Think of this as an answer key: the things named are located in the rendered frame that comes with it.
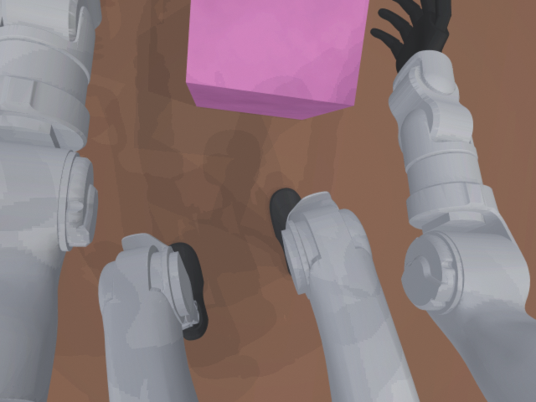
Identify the right robot upper arm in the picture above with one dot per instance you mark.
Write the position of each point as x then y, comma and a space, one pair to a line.
474, 286

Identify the robot right hand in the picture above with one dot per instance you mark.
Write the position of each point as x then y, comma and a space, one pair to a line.
429, 31

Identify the robot right thigh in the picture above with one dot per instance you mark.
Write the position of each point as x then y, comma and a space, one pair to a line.
364, 357

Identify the robot right foot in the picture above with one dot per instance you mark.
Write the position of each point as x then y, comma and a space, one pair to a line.
282, 203

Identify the right robot forearm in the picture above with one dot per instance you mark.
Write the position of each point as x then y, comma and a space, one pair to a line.
441, 162

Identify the left robot upper arm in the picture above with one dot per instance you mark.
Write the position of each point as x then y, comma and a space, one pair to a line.
48, 205

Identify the left robot forearm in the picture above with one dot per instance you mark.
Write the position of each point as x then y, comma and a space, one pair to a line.
46, 54

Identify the carton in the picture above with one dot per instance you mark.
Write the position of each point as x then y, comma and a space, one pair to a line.
288, 58

